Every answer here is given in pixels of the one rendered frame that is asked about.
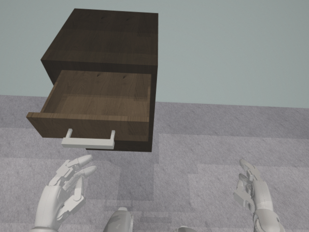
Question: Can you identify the drawer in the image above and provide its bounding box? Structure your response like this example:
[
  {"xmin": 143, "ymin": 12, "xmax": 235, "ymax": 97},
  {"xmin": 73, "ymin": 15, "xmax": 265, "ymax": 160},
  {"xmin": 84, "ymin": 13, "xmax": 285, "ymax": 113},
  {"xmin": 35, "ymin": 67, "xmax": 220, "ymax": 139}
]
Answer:
[{"xmin": 26, "ymin": 70, "xmax": 151, "ymax": 142}]

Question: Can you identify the handle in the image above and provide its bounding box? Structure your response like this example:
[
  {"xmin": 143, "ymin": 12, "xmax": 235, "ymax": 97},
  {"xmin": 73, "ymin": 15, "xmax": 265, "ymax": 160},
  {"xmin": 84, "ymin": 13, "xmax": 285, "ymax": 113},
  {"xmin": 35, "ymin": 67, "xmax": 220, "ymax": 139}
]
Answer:
[{"xmin": 61, "ymin": 129, "xmax": 115, "ymax": 149}]

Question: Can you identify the cabinet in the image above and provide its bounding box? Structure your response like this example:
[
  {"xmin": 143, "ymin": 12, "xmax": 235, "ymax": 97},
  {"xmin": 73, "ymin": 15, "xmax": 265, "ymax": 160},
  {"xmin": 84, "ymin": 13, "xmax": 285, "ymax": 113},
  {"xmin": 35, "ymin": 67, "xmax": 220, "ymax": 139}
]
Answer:
[{"xmin": 41, "ymin": 8, "xmax": 158, "ymax": 152}]

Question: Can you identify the robot right forearm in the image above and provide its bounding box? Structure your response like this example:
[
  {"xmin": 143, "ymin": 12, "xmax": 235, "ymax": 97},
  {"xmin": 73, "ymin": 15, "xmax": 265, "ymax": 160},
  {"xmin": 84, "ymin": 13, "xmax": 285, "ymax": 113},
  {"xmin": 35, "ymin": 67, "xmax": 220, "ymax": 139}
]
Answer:
[{"xmin": 253, "ymin": 209, "xmax": 285, "ymax": 232}]

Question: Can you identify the left robot hand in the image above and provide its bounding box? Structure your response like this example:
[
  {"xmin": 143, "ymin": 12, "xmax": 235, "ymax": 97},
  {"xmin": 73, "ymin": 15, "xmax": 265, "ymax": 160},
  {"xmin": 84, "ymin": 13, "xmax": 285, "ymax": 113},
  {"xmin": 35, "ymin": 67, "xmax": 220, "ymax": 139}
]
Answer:
[{"xmin": 35, "ymin": 155, "xmax": 97, "ymax": 230}]

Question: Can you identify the left robot thigh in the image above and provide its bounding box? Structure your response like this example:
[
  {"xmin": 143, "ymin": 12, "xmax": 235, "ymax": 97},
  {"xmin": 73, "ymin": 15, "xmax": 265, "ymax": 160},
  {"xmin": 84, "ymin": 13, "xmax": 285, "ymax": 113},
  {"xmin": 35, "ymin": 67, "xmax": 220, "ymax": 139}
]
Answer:
[{"xmin": 103, "ymin": 210, "xmax": 134, "ymax": 232}]

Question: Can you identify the right robot hand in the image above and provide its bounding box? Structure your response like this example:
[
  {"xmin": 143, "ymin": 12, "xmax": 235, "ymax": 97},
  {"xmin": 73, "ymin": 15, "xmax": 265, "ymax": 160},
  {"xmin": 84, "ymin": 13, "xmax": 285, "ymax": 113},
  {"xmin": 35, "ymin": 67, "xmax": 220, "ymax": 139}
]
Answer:
[{"xmin": 234, "ymin": 159, "xmax": 274, "ymax": 214}]

